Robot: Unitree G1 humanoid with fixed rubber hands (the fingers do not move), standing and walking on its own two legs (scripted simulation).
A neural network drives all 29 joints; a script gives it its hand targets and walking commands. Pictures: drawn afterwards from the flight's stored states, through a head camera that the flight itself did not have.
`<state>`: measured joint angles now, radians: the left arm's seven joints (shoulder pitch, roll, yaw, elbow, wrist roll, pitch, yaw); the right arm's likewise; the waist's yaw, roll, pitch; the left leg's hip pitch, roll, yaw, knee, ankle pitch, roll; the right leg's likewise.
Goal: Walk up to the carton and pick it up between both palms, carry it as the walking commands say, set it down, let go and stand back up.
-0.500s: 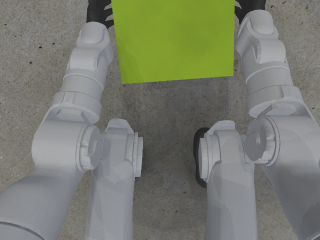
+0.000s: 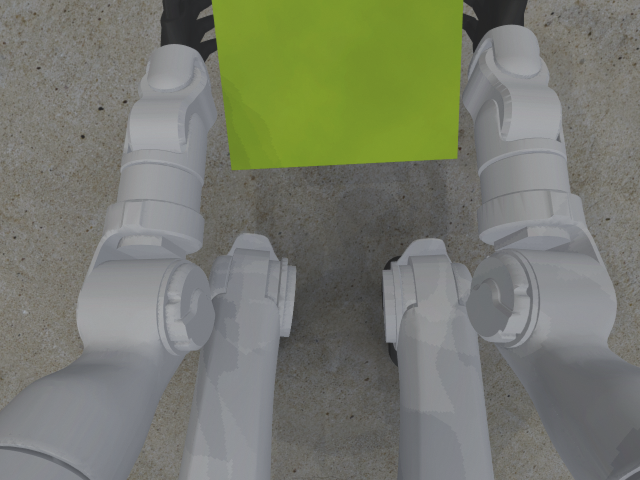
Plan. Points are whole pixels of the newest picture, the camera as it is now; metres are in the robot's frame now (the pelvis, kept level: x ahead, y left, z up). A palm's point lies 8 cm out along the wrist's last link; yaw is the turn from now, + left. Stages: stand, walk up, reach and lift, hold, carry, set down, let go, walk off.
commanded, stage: reach and lift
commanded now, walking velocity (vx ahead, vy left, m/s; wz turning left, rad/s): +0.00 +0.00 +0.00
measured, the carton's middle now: (340, 69) +0.52 -0.01 -0.21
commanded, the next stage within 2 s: none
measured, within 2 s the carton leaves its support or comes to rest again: neither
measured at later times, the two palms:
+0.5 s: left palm (161, 38) +0.50 +0.14 -0.05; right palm (544, 17) +0.51 -0.16 -0.05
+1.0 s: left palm (109, 16) +0.49 +0.14 +0.02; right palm out of the picture +0.49 -0.16 +0.03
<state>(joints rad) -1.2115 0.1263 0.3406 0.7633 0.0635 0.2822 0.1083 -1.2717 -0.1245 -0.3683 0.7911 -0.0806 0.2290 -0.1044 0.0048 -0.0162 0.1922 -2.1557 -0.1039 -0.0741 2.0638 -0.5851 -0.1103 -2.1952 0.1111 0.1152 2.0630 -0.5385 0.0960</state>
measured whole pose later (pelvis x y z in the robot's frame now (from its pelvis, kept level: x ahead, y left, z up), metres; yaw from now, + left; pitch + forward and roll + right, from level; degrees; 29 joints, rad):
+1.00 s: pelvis +0.01 +0.00 +0.09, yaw +0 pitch +43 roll +2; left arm -0.96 -0.02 0.44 0.70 0.21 0.35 0.07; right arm -1.00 -0.01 -0.44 0.72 -0.19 0.30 -0.07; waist 0.00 -0.01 -0.18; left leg -1.95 -0.13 -0.10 1.73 -0.53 -0.10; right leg -1.98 0.13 0.15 1.74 -0.50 0.09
